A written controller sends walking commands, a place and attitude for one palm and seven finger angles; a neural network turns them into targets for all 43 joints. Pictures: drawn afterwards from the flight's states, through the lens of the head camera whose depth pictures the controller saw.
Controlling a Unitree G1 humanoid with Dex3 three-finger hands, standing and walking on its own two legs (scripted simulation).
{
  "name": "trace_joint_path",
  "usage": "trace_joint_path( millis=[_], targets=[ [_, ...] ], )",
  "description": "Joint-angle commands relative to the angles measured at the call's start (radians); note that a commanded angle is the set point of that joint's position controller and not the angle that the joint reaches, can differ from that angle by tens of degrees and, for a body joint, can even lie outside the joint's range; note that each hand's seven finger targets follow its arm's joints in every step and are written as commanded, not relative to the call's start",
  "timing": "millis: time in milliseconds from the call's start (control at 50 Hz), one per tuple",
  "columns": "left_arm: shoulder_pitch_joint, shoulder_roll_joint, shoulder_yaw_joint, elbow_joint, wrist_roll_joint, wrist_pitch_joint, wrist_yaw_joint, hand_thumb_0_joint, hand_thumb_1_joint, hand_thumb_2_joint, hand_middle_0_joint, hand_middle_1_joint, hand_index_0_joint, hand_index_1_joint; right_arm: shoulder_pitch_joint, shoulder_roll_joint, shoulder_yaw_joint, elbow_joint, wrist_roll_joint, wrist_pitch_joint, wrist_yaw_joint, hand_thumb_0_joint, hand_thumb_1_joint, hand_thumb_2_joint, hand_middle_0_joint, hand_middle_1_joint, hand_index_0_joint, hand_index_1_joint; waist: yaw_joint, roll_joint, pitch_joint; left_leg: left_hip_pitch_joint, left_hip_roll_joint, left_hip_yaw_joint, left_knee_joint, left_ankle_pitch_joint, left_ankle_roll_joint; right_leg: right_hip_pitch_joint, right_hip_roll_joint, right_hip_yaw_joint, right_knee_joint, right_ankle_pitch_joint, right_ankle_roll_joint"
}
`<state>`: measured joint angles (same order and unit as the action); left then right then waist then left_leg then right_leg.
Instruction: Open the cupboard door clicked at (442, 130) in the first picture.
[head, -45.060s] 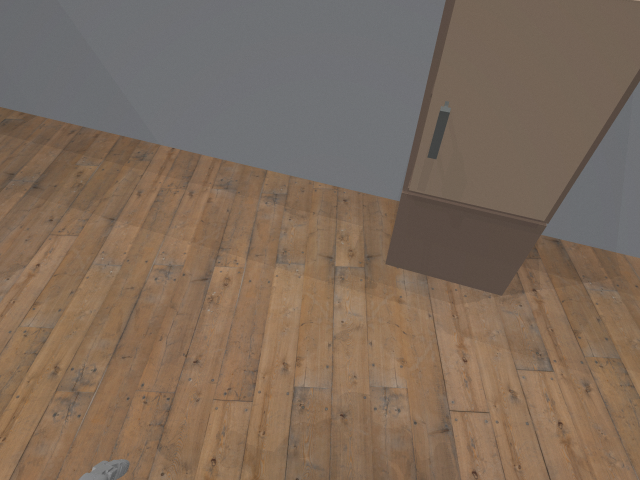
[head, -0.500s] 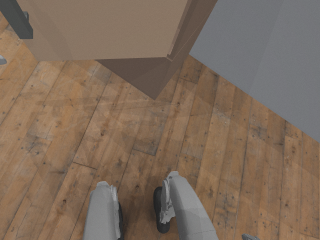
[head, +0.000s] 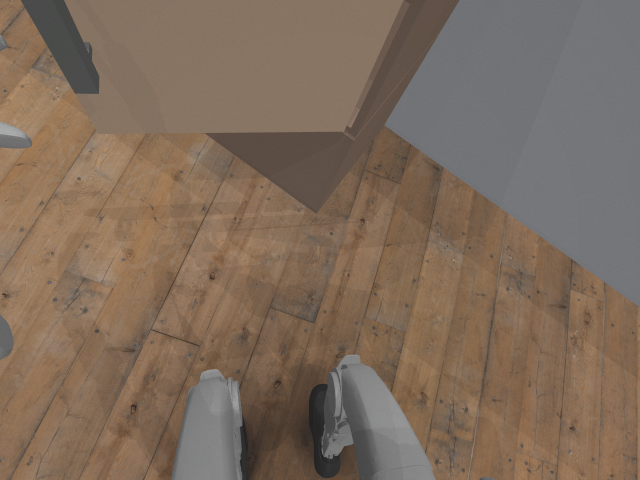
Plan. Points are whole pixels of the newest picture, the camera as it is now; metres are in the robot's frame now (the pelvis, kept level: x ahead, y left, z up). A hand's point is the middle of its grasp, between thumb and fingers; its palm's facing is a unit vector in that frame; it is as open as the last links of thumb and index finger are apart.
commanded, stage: move the hooked fingers beside the handle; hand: left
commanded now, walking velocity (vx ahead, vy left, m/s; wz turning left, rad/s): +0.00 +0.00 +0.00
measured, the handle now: (63, 19) +0.60 +0.25 +0.05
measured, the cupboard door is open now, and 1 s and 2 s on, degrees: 43 43 43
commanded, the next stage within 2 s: slide the fingers in behind the handle in 0.34 s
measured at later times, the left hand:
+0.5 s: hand out of the picture +0.53 +0.30 +0.05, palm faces +0.10 -0.99 -0.03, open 14.0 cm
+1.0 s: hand (33, 72) +0.54 +0.27 +0.04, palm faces +0.08 -1.00 -0.02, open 14.0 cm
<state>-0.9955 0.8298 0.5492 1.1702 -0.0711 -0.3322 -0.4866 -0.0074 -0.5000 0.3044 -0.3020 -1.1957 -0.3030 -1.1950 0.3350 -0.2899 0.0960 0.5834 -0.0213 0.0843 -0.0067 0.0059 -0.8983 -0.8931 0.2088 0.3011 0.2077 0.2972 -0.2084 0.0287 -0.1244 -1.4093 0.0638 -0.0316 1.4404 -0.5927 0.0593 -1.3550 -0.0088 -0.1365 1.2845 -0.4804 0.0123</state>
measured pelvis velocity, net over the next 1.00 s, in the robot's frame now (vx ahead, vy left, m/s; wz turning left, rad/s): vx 0.00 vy -0.01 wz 0.00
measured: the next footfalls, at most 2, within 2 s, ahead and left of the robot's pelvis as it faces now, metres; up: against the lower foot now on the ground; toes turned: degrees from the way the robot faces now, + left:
none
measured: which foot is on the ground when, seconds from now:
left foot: down 0.00-1.00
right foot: down 0.00-1.00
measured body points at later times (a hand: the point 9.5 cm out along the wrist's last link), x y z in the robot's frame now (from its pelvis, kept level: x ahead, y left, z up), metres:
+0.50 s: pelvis +0.00 -0.01 -0.01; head +0.20 +0.04 +0.39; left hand +0.52 +0.35 +0.05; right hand +0.01 -0.27 -0.10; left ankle +0.03 +0.08 -0.59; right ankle +0.06 -0.14 -0.59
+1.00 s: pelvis +0.00 -0.01 -0.01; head +0.20 +0.05 +0.39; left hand +0.53 +0.33 +0.05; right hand +0.02 -0.28 -0.10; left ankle +0.03 +0.08 -0.59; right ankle +0.06 -0.14 -0.59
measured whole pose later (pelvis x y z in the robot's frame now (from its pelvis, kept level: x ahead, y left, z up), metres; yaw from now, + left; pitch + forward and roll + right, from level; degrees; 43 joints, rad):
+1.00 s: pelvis +0.00 -0.01 -0.01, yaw +0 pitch +32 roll -8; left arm -1.03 0.78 0.52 1.19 -0.05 -0.34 -0.39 -0.01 -0.50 0.30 -0.30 -1.20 -0.30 -1.19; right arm 0.32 -0.28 0.10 0.58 -0.03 0.08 0.00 0.01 -0.90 -0.89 0.21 0.30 0.21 0.30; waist -0.23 0.03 -0.12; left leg -1.43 0.07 -0.03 1.46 -0.60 0.05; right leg -1.39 0.00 -0.13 1.32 -0.49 0.00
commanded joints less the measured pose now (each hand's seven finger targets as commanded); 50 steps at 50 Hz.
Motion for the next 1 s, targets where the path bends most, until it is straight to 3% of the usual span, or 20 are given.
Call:
trace_joint_path(
  millis=[0,40,120,160,220,260,320,360,420,460,480,540,600,660,740,800,880,940,980],
  targets=[
    [-0.355,0.219,-0.009,-0.151,-0.026,-0.048,0.011,0.000,-0.500,0.300,-0.300,-1.200,-0.300,-1.200,0.199,-0.231,-0.078,-0.033,0.002,-0.003,-0.020,0.000,-0.900,-0.900,0.200,0.300,0.200,0.300,-0.030,0.244,-0.487,0.569,0.002,-0.141,-0.207,0.445,-0.051,0.082,0.051,0.032,-0.098,0.156,-0.036],
    [-0.361,0.272,0.030,-0.184,-0.016,-0.073,0.030,0.000,-0.500,0.300,-0.300,-1.200,-0.300,-1.200,0.201,-0.233,-0.077,-0.036,-0.001,-0.004,-0.018,0.000,-0.900,-0.900,0.200,0.300,0.200,0.300,-0.006,0.298,-0.528,0.605,0.002,-0.141,-0.205,0.476,-0.064,0.079,0.051,0.034,-0.086,0.159,-0.041],
    [-0.426,0.329,0.068,-0.238,0.001,-0.127,0.070,0.000,-0.500,0.300,-0.300,-1.200,-0.300,-1.200,0.195,-0.229,-0.077,-0.033,-0.009,-0.008,-0.016,0.000,-0.900,-0.900,0.200,0.300,0.200,0.300,-0.012,0.307,-0.569,0.616,0.002,-0.143,-0.183,0.508,-0.069,0.089,0.052,0.040,-0.070,0.170,-0.043],
    [-0.450,0.326,0.058,-0.235,0.008,-0.133,0.075,0.000,-0.500,0.300,-0.300,-1.200,-0.300,-1.200,0.192,-0.230,-0.075,-0.029,-0.010,-0.004,-0.014,0.000,-0.900,-0.900,0.200,0.300,0.200,0.300,-0.021,0.318,-0.583,0.622,0.002,-0.142,-0.176,0.523,-0.070,0.089,0.050,0.040,-0.069,0.174,-0.040],
    [-0.412,0.329,0.064,-0.251,0.007,-0.127,0.063,0.000,-0.500,0.300,-0.300,-1.200,-0.300,-1.200,0.198,-0.229,-0.077,-0.033,-0.009,0.000,-0.010,0.000,-0.900,-0.900,0.200,0.300,0.200,0.300,-0.001,0.362,-0.638,0.667,0.002,-0.139,-0.175,0.580,-0.071,0.112,0.048,0.045,-0.071,0.189,-0.042],
    [-0.363,0.333,0.071,-0.212,0.005,-0.098,0.045,0.000,-0.500,0.300,-0.300,-1.200,-0.300,-1.200,0.197,-0.229,-0.074,-0.037,-0.005,0.007,-0.010,0.000,-0.900,-0.900,0.200,0.300,0.200,0.300,0.004,0.306,-0.640,0.624,0.002,-0.126,-0.167,0.575,-0.060,0.155,0.050,0.046,-0.076,0.209,-0.036],
    [-0.348,0.285,0.035,-0.158,-0.007,-0.062,0.025,0.000,-0.500,0.300,-0.300,-1.200,-0.300,-1.200,0.196,-0.224,-0.068,-0.042,0.002,0.010,-0.014,0.000,-0.900,-0.900,0.200,0.300,0.200,0.300,-0.016,0.247,-0.568,0.545,-0.002,-0.117,-0.169,0.501,-0.037,0.164,0.053,0.049,-0.087,0.199,-0.032],
    [-0.366,0.304,0.040,-0.145,-0.009,-0.049,0.024,0.000,-0.500,0.300,-0.300,-1.200,-0.300,-1.200,0.195,-0.229,-0.066,-0.044,0.005,0.010,-0.020,0.000,-0.900,-0.900,0.200,0.300,0.200,0.300,-0.025,0.219,-0.540,0.490,-0.003,-0.107,-0.166,0.443,-0.030,0.166,0.053,0.052,-0.090,0.185,-0.027],
    [-0.415,0.369,0.082,-0.193,-0.011,-0.075,0.030,0.000,-0.500,0.300,-0.300,-1.200,-0.300,-1.200,0.199,-0.226,-0.064,-0.038,0.003,0.001,-0.023,0.000,-0.900,-0.900,0.200,0.300,0.200,0.300,-0.019,0.237,-0.588,0.466,-0.006,-0.097,-0.144,0.448,-0.024,0.191,0.056,0.065,-0.078,0.197,-0.031],
    [-0.430,0.370,0.082,-0.202,-0.009,-0.092,0.034,0.000,-0.500,0.300,-0.300,-1.200,-0.300,-1.200,0.204,-0.227,-0.066,-0.029,-0.001,-0.003,-0.021,0.000,-0.900,-0.900,0.200,0.300,0.200,0.300,-0.023,0.250,-0.607,0.487,-0.005,-0.103,-0.139,0.472,-0.029,0.184,0.057,0.060,-0.073,0.202,-0.031],
    [-0.415,0.332,0.056,-0.196,-0.009,-0.095,0.033,0.000,-0.500,0.300,-0.300,-1.200,-0.300,-1.200,0.201,-0.221,-0.067,-0.029,-0.001,-0.005,-0.017,0.000,-0.900,-0.900,0.200,0.300,0.200,0.300,-0.025,0.263,-0.600,0.486,-0.006,-0.094,-0.136,0.465,-0.026,0.182,0.058,0.067,-0.079,0.201,-0.030],
    [-0.375,0.293,0.028,-0.183,-0.003,-0.090,0.028,0.000,-0.500,0.300,-0.300,-1.200,-0.300,-1.200,0.205,-0.222,-0.070,-0.025,-0.001,-0.001,-0.011,0.000,-0.900,-0.900,0.200,0.300,0.200,0.300,-0.016,0.300,-0.601,0.534,-0.003,-0.104,-0.146,0.485,-0.037,0.149,0.057,0.057,-0.074,0.193,-0.036],
    [-0.346,0.288,0.034,-0.180,-0.011,-0.062,0.028,0.000,-0.500,0.300,-0.300,-1.200,-0.300,-1.200,0.207,-0.225,-0.072,-0.033,0.003,0.005,-0.012,0.000,-0.900,-0.900,0.200,0.300,0.200,0.300,-0.007,0.273,-0.598,0.521,-0.004,-0.100,-0.152,0.480,-0.032,0.173,0.055,0.058,-0.082,0.201,-0.033],
    [-0.376,0.287,0.037,-0.205,-0.015,-0.050,0.037,0.000,-0.500,0.300,-0.300,-1.200,-0.300,-1.200,0.206,-0.225,-0.074,-0.033,0.003,0.005,-0.015,0.000,-0.900,-0.900,0.200,0.300,0.200,0.300,-0.014,0.268,-0.599,0.525,-0.002,-0.104,-0.156,0.479,-0.032,0.168,0.054,0.056,-0.082,0.203,-0.030],
    [-0.421,0.309,0.061,-0.278,-0.010,-0.083,0.074,0.000,-0.500,0.300,-0.300,-1.200,-0.300,-1.200,0.208,-0.220,-0.077,-0.028,-0.003,-0.002,-0.011,0.000,-0.900,-0.900,0.200,0.300,0.200,0.300,-0.011,0.289,-0.638,0.549,-0.003,-0.103,-0.153,0.501,-0.035,0.182,0.055,0.061,-0.079,0.214,-0.033],
    [-0.410,0.266,0.039,-0.277,-0.005,-0.101,0.092,0.000,-0.500,0.300,-0.300,-1.200,-0.300,-1.200,0.204,-0.214,-0.080,-0.018,-0.006,-0.007,-0.005,0.000,-0.900,-0.900,0.200,0.300,0.200,0.300,-0.014,0.298,-0.630,0.564,-0.003,-0.101,-0.154,0.500,-0.039,0.174,0.055,0.062,-0.085,0.210,-0.033],
    [-0.385,0.206,-0.011,-0.181,0.002,-0.076,0.096,0.000,-0.500,0.300,-0.300,-1.200,-0.300,-1.200,0.201,-0.215,-0.076,-0.016,-0.002,-0.006,-0.007,0.000,-0.900,-0.900,0.200,0.300,0.200,0.300,-0.036,0.254,-0.537,0.512,-0.004,-0.101,-0.171,0.428,-0.034,0.152,0.055,0.056,-0.094,0.175,-0.033],
    [-0.404,0.207,-0.017,-0.166,0.005,-0.062,0.094,0.000,-0.500,0.300,-0.300,-1.200,-0.300,-1.200,0.204,-0.217,-0.073,-0.020,-0.003,-0.007,-0.011,0.000,-0.900,-0.900,0.200,0.300,0.200,0.300,-0.036,0.254,-0.543,0.503,-0.006,-0.101,-0.173,0.415,-0.033,0.157,0.052,0.055,-0.091,0.176,-0.034],
    [-0.396,0.221,0.001,-0.189,0.001,-0.068,0.100,0.000,-0.500,0.300,-0.300,-1.200,-0.300,-1.200,0.209,-0.215,-0.075,-0.026,-0.005,-0.007,-0.010,0.000,-0.900,-0.900,0.200,0.300,0.200,0.300,-0.024,0.255,-0.587,0.514,-0.009,-0.099,-0.166,0.459,-0.033,0.183,0.053,0.058,-0.088,0.201,-0.035]
  ],
)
